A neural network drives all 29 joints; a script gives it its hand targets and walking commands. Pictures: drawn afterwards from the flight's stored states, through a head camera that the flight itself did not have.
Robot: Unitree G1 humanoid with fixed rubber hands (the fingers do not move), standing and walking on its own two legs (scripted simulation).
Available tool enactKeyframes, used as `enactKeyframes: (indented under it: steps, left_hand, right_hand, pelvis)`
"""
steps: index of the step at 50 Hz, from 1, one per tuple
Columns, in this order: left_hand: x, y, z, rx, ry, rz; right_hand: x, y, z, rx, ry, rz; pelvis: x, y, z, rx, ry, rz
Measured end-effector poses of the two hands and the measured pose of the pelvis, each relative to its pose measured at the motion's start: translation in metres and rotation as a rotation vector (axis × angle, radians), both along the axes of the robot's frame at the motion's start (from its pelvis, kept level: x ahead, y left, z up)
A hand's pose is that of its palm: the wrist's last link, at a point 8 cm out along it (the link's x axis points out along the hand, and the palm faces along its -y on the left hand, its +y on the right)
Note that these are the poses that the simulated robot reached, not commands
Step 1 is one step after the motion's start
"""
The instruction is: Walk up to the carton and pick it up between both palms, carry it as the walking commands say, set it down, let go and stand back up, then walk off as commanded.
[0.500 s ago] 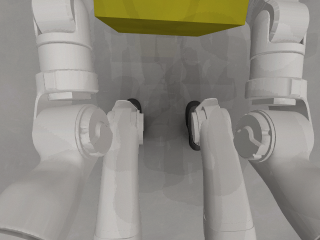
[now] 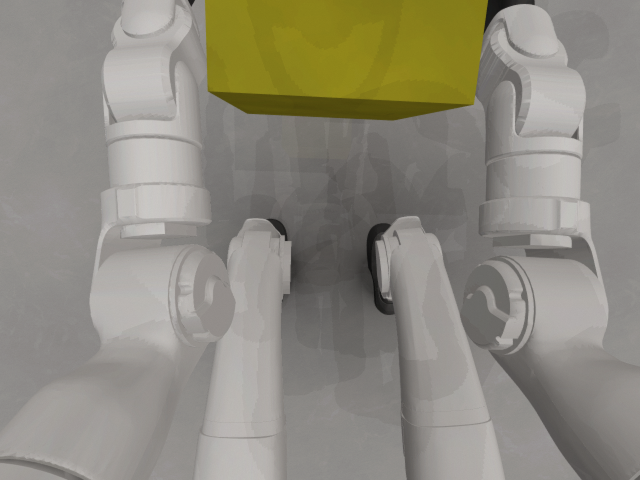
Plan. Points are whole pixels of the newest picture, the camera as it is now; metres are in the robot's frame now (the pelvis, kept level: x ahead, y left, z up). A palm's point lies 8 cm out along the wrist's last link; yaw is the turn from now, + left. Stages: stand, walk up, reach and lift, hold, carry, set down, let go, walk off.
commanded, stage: reach and lift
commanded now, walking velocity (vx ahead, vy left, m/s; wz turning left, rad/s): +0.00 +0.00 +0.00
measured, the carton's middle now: out of the picture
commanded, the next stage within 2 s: none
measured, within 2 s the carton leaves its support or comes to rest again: neither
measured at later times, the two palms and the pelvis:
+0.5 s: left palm out of the picture +0.51 +0.14 -0.02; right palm (549, 13) +0.49 -0.15 -0.03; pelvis +0.00 +0.00 +0.05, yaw +1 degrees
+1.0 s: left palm out of the picture +0.48 +0.14 +0.05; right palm (624, 8) +0.46 -0.14 +0.04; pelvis +0.01 +0.01 +0.11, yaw +1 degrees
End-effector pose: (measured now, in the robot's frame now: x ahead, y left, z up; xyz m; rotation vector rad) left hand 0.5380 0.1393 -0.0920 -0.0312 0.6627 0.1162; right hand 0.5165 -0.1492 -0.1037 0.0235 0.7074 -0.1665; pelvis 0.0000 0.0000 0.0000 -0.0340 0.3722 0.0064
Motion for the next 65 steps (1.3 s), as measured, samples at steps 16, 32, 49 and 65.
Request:
enactKeyframes:
  steps: [16,32,49,65]
  left_hand:
    - [-0.019,0.0,0.047,0.004,-0.007,-0.005]
    - [-0.039,0.002,0.088,0.001,-0.005,-0.002]
    - [-0.057,0.005,0.139,0.007,-0.005,-0.003]
    - [-0.078,0.007,0.201,0.016,0.027,-0.004]
  right_hand:
    - [-0.018,0.0,0.049,-0.008,-0.007,0.004]
    - [-0.036,0.002,0.093,-0.013,-0.005,0.009]
    - [-0.052,0.004,0.144,-0.011,-0.006,0.015]
    - [-0.073,0.006,0.203,0.005,0.027,0.02]
  pelvis:
    - [0.0,0.0,0.032,-0.002,-0.078,0.01]
    - [0.002,0.002,0.066,-0.003,-0.138,0.019]
    - [0.01,0.007,0.105,0.004,-0.212,0.02]
    - [0.044,0.011,0.141,0.013,-0.169,0.016]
